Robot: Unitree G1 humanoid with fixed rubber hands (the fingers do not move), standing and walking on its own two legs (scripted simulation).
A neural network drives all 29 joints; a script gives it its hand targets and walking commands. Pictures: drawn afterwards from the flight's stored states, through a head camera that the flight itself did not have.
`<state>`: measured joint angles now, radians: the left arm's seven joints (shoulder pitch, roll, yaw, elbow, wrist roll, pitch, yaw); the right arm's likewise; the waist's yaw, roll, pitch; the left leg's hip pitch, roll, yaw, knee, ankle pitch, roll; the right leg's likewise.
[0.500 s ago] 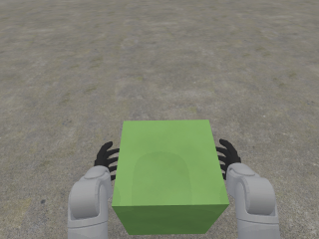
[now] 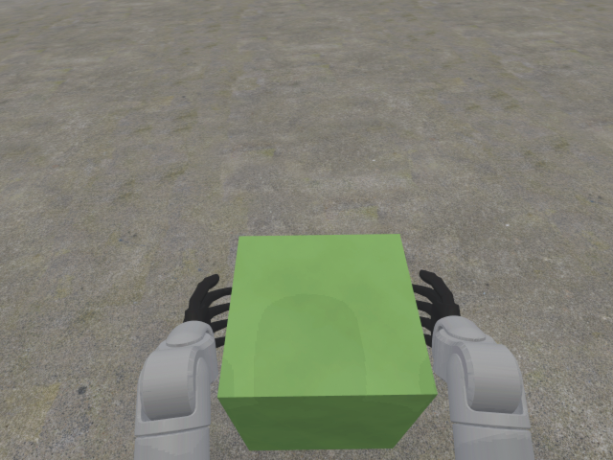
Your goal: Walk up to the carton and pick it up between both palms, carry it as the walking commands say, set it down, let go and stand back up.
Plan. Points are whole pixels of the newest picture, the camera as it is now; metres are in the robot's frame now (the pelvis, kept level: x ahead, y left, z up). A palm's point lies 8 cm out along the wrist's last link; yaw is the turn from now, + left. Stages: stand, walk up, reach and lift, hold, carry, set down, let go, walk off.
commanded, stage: carry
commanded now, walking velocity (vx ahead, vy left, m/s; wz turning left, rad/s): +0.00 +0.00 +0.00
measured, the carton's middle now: (320, 348) +0.29 +0.00 +0.01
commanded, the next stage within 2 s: none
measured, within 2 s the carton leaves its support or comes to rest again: neither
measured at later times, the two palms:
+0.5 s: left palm (200, 332) +0.28 +0.15 +0.07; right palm (439, 328) +0.28 -0.15 +0.07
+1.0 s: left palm (305, 243) +0.40 +0.02 +0.09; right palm (526, 281) +0.33 -0.27 +0.09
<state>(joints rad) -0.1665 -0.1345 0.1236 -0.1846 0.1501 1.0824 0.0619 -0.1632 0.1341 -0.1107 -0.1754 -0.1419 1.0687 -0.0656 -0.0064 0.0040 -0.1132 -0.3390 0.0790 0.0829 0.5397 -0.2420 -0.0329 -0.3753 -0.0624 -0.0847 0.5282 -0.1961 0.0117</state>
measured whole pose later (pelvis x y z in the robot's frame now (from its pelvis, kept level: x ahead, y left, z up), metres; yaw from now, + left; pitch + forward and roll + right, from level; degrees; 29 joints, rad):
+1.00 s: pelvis +0.12 -0.06 +0.01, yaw -16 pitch +5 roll +1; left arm -0.13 -0.13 0.09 -0.32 0.11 1.21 0.09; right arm -0.14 0.13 -0.11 -0.33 -0.10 1.21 -0.09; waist 0.02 0.01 -0.11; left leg -0.44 0.10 0.07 0.83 -0.39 -0.11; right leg -0.21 0.04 -0.02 0.38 -0.26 -0.08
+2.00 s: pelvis +0.73 -0.59 -0.01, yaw -76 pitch +2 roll +2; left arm -0.15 -0.13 0.13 -0.40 0.10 1.20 0.10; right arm -0.16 0.13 -0.07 -0.33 -0.10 1.15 -0.09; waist 0.01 -0.06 -0.02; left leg -0.37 0.15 0.29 0.56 -0.18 -0.02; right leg -0.30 0.05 0.03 1.24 -0.35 -0.09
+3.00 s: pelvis +0.68 -1.48 +0.01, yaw -128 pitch +2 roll -2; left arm -0.20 -0.14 0.08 -0.40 0.13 1.19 0.09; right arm -0.16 0.13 -0.13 -0.42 -0.08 1.18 -0.09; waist -0.05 -0.01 0.04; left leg 0.10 0.23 0.43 0.32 -0.33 -0.14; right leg -0.53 0.03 -0.21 0.57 -0.07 -0.06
